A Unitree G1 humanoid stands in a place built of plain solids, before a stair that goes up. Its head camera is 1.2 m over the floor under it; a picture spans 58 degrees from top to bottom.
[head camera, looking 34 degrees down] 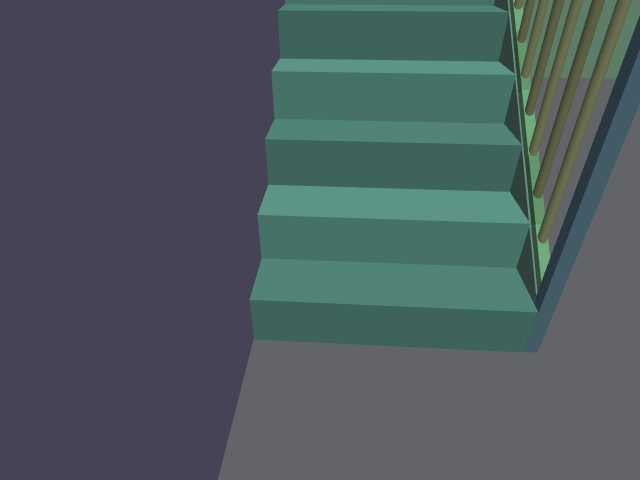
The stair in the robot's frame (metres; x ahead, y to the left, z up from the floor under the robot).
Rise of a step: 0.20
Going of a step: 0.24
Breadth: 0.98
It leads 4 degrees to the right of straight ahead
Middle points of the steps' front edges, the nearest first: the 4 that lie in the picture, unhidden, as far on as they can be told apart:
1.09 -0.24 0.20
1.33 -0.26 0.39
1.57 -0.27 0.59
1.82 -0.29 0.78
